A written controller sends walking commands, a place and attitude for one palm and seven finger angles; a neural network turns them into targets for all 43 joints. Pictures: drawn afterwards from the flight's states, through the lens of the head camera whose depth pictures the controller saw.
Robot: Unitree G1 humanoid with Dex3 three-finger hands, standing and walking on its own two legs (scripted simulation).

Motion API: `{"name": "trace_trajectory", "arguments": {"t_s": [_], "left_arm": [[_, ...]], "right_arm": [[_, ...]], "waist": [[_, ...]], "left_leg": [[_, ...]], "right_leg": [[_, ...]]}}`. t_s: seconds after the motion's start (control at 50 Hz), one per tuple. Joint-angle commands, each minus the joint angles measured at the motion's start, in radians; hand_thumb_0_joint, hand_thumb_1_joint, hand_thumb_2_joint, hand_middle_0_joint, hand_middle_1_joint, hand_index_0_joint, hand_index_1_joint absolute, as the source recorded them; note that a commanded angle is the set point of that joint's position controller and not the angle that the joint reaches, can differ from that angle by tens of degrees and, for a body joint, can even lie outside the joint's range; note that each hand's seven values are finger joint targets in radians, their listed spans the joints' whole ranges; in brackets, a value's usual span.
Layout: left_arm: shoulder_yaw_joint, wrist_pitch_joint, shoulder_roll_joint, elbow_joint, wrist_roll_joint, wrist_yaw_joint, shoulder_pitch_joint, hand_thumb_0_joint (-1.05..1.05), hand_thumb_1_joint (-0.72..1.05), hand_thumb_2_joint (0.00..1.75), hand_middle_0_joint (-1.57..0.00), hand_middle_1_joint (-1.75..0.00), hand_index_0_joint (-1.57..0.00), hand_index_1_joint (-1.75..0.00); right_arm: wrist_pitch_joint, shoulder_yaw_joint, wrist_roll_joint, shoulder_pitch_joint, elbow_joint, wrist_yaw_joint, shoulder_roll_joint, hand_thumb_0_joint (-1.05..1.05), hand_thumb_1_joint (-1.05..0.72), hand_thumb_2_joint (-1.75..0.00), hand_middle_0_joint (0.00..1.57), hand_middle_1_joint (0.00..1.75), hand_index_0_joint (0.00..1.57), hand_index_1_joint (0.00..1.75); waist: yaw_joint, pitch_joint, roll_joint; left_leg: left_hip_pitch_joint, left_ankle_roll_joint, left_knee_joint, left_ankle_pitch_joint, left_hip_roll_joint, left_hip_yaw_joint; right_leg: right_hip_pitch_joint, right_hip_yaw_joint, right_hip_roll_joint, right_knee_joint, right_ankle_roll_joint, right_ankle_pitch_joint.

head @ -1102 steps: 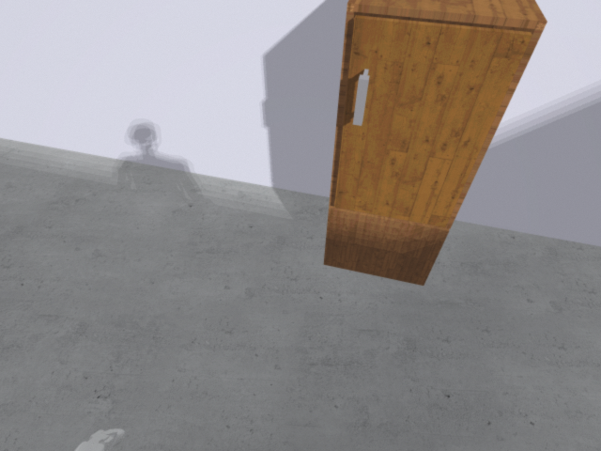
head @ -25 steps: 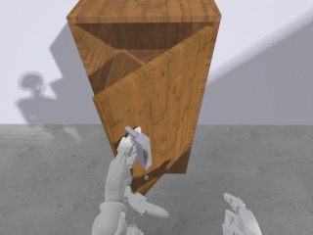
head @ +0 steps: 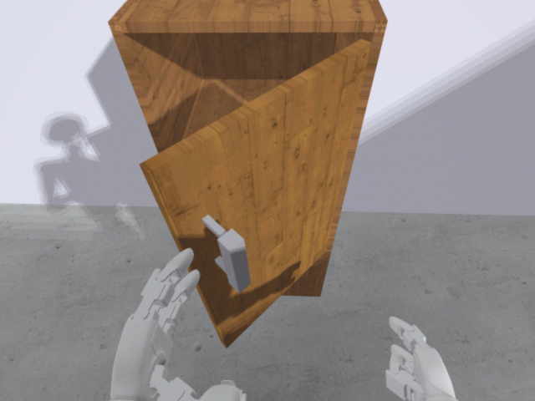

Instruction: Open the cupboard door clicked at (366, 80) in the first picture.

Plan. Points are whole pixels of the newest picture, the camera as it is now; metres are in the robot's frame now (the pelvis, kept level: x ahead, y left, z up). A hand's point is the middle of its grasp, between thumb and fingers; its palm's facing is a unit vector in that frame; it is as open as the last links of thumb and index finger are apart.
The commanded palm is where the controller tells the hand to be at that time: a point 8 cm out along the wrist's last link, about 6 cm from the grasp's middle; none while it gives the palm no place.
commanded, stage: slide the hand sideways off the handle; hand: left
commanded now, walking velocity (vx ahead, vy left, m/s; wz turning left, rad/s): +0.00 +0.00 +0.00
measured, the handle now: (225, 254) +0.30 +0.08 +0.09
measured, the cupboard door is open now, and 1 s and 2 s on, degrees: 47 47 47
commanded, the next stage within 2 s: draw the hand back to the body in 0.28 s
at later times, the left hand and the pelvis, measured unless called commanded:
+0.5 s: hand (159, 372) +0.15 +0.13 +0.09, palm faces -0.03 -1.00 -0.01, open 16.3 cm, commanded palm +0.12 +0.19 +0.10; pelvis -0.01 +0.01 -0.01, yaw +0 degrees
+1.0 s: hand (71, 345) +0.16 +0.20 +0.14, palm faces +0.13 -0.96 -0.24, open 15.6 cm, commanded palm +0.13 +0.26 +0.17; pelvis -0.01 +0.03 +0.03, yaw +0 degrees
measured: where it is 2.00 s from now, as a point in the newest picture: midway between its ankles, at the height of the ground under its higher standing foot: outside the picture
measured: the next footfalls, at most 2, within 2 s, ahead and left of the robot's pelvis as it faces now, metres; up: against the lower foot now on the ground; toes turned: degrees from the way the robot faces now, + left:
none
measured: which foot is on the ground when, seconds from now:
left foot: down 0.00-1.00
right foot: down 0.00-1.00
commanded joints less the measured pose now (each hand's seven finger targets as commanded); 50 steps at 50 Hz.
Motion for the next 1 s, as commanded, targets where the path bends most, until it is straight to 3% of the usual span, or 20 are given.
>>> {"name": "trace_trajectory", "arguments": {"t_s": [0.0, 0.04, 0.12, 0.16, 0.22, 0.28, 0.36, 0.38, 0.44, 0.56, 0.64, 0.68, 0.76, 0.86, 0.88, 0.9, 0.92, 0.98], "left_arm": [[0.09, -0.091, 0.041, -0.239, -0.053, -0.042, 0.042, 0.0, -0.5, 0.3, -0.15, -0.3, -0.15, -0.3], [0.11, -0.094, 0.059, -0.252, -0.066, -0.062, 0.066, 0.0, -0.5, 0.3, -0.15, -0.3, -0.15, -0.3], [0.13, -0.092, 0.065, -0.241, -0.096, -0.113, 0.122, 0.0, -0.5, 0.3, -0.15, -0.3, -0.15, -0.3], [0.14, -0.097, 0.078, -0.257, -0.104, -0.136, 0.131, 0.0, -0.5, 0.3, -0.15, -0.3, -0.15, -0.3], [0.167, -0.1, 0.088, -0.236, -0.126, -0.163, 0.159, 0.0, -0.5, 0.3, -0.15, -0.3, -0.15, -0.3], [0.146, -0.113, 0.075, -0.238, -0.132, -0.172, 0.105, 0.0, -0.5, 0.3, -0.15, -0.3, -0.15, -0.3], [0.115, -0.133, 0.068, -0.277, -0.126, -0.157, 0.089, 0.0, -0.5, 0.3, -0.15, -0.3, -0.15, -0.3], [0.124, -0.132, 0.09, -0.311, -0.121, -0.149, 0.071, 0.0, -0.5, 0.3, -0.15, -0.3, -0.15, -0.3], [0.183, -0.1, 0.153, -0.341, -0.108, -0.116, 0.064, 0.0, -0.5, 0.3, -0.15, -0.3, -0.15, -0.3], [0.208, 0.006, 0.118, -0.302, -0.139, -0.114, 0.095, 0.0, -0.5, 0.3, -0.15, -0.3, -0.15, -0.3], [0.252, 0.053, 0.16, -0.309, -0.161, -0.135, 0.044, 0.0, -0.5, 0.3, -0.15, -0.3, -0.15, -0.3], [0.249, 0.055, 0.168, -0.362, -0.162, -0.143, 0.011, 0.0, -0.5, 0.3, -0.15, -0.3, -0.15, -0.3], [0.302, 0.059, 0.202, -0.401, -0.18, -0.15, 0.017, 0.0, -0.5, 0.3, -0.15, -0.3, -0.15, -0.3], [0.351, 0.102, 0.216, -0.38, -0.201, -0.164, 0.028, 0.0, -0.32, 0.37, -0.16, -0.3, -0.16, -0.3], [0.382, 0.131, 0.358, -0.443, -0.057, -0.046, 0.02, 0.0, -0.29, 0.39, -0.16, -0.3, -0.16, -0.3], [0.344, 0.16, 0.275, -0.426, -0.043, 0.004, 0.06, 0.0, -0.26, 0.4, -0.16, -0.3, -0.16, -0.3], [0.33, 0.181, 0.252, -0.406, -0.036, 0.027, 0.067, 0.0, -0.22, 0.42, -0.16, -0.3, -0.16, -0.3], [0.346, 0.21, 0.269, -0.395, -0.001, 0.077, 0.026, 0.0, -0.12, 0.47, -0.16, -0.3, -0.16, -0.3]], "right_arm": [[-0.065, -0.047, 0.01, -0.058, -0.166, -0.021, -0.086, 0.0, -0.9, -0.9, 0.2, 0.3, 0.2, 0.3], [-0.068, -0.051, 0.014, -0.06, -0.165, -0.026, -0.087, 0.0, -0.9, -0.9, 0.2, 0.3, 0.2, 0.3], [-0.066, -0.057, 0.021, -0.058, -0.162, -0.036, -0.085, 0.0, -0.9, -0.9, 0.2, 0.3, 0.2, 0.3], [-0.069, -0.059, 0.023, -0.067, -0.164, -0.04, -0.086, 0.0, -0.9, -0.9, 0.2, 0.3, 0.2, 0.3], [-0.069, -0.065, 0.027, -0.069, -0.162, -0.048, -0.086, 0.0, -0.9, -0.9, 0.2, 0.3, 0.2, 0.3], [-0.078, -0.062, 0.027, -0.071, -0.163, -0.053, -0.092, 0.0, -0.9, -0.9, 0.2, 0.3, 0.2, 0.3], [-0.096, -0.06, 0.027, -0.069, -0.174, -0.052, -0.094, 0.0, -0.9, -0.9, 0.2, 0.3, 0.2, 0.3], [-0.096, -0.059, 0.028, -0.067, -0.178, -0.052, -0.095, 0.0, -0.9, -0.9, 0.2, 0.3, 0.2, 0.3], [-0.089, -0.059, 0.032, -0.072, -0.181, -0.059, -0.091, 0.0, -0.9, -0.9, 0.2, 0.3, 0.2, 0.3], [-0.088, -0.044, 0.051, -0.1, -0.18, -0.066, -0.083, 0.0, -0.9, -0.9, 0.2, 0.3, 0.2, 0.3], [-0.103, -0.035, 0.052, -0.108, -0.164, -0.08, -0.099, 0.0, -0.9, -0.9, 0.2, 0.3, 0.2, 0.3], [-0.118, -0.028, 0.053, -0.1, -0.163, -0.082, -0.101, 0.0, -0.9, -0.9, 0.2, 0.3, 0.2, 0.3], [-0.143, -0.026, 0.055, -0.093, -0.145, -0.084, -0.102, 0.0, -0.9, -0.9, 0.2, 0.3, 0.2, 0.3], [-0.158, -0.022, 0.059, -0.106, -0.122, -0.082, -0.105, 0.0, -0.9, -0.9, 0.2, 0.3, 0.2, 0.3], [-0.142, -0.017, 0.046, -0.107, -0.138, -0.113, -0.104, 0.0, -0.9, -0.9, 0.2, 0.3, 0.2, 0.3], [-0.134, -0.005, 0.04, -0.101, -0.13, -0.123, -0.084, 0.0, -0.9, -0.9, 0.2, 0.3, 0.2, 0.3], [-0.129, -0.005, 0.039, -0.098, -0.123, -0.127, -0.085, 0.0, -0.9, -0.9, 0.2, 0.3, 0.2, 0.3], [-0.118, 0.0, 0.032, -0.111, -0.099, -0.132, -0.095, 0.0, -0.9, -0.9, 0.2, 0.3, 0.2, 0.3]], "waist": [[-0.013, -0.144, -0.077], [-0.005, -0.162, -0.069], [-0.011, -0.149, -0.111], [-0.006, -0.143, -0.082], [-0.005, -0.12, -0.111], [-0.019, -0.092, -0.117], [-0.011, -0.118, -0.065], [-0.006, -0.13, -0.032], [0.008, -0.147, -0.026], [0.013, -0.068, -0.065], [0.006, -0.028, -0.082], [0.007, -0.03, -0.015], [0.016, -0.052, 0.004], [0.027, -0.029, 0.008], [0.063, -0.026, 0.007], [0.039, 0.011, 0.013], [0.033, 0.029, -0.02], [0.028, 0.046, -0.024]], "left_leg": [[0.162, 0.037, -0.075, 0.189, -0.044, -0.013], [0.163, 0.038, -0.069, 0.213, -0.046, -0.015], [0.142, 0.037, -0.06, 0.211, -0.048, -0.02], [0.138, 0.038, -0.054, 0.219, -0.05, -0.021], [0.124, 0.037, -0.053, 0.196, -0.048, -0.026], [0.099, 0.039, -0.043, 0.151, -0.047, -0.031], [0.116, 0.043, -0.043, 0.139, -0.044, -0.034], [0.129, 0.044, -0.053, 0.134, -0.043, -0.034], [0.157, 0.045, -0.083, 0.117, -0.035, -0.034], [0.183, 0.041, -0.145, 0.067, -0.032, -0.033], [0.198, 0.043, -0.175, 0.046, -0.029, -0.042], [0.231, 0.042, -0.197, 0.048, -0.028, -0.045], [0.275, 0.041, -0.226, 0.078, -0.027, -0.053], [0.296, 0.037, -0.26, 0.093, -0.028, -0.056], [0.324, 0.034, -0.292, 0.098, -0.022, -0.036], [0.353, 0.035, -0.303, 0.1, -0.023, -0.029], [0.355, 0.035, -0.31, 0.092, -0.021, -0.034], [0.403, 0.04, -0.348, 0.111, -0.016, -0.032]], "right_leg": [[0.006, 0.079, 0.005, -0.177, 0.045, 0.474], [0.027, 0.082, 0.004, -0.168, 0.044, 0.505], [0.029, 0.087, -0.005, -0.168, 0.062, 0.554], [0.027, 0.093, -0.008, -0.162, 0.061, 0.558], [0.002, 0.086, -0.003, -0.164, 0.062, 0.513], [-0.04, 0.085, 0.001, -0.169, 0.057, 0.411], [-0.073, 0.074, 0.009, -0.156, 0.039, 0.322], [-0.075, 0.067, 0.013, -0.157, 0.032, 0.294], [-0.062, 0.058, 0.024, -0.175, 0.024, 0.231], [-0.034, 0.045, 0.028, -0.244, 0.031, 0.173], [-0.019, 0.046, 0.027, -0.289, 0.033, 0.129], [-0.023, 0.031, 0.03, -0.288, 0.029, 0.135], [0.011, 0.017, 0.037, -0.294, 0.024, 0.178], [0.05, 0.004, 0.039, -0.316, 0.024, 0.211], [0.069, 0.073, 0.01, -0.401, 0.008, 0.221], [0.068, 0.062, 0.0, -0.428, 0.01, 0.209], [0.068, 0.056, -0.001, -0.438, 0.013, 0.196], [0.113, 0.042, -0.001, -0.472, 0.018, 0.218]]}}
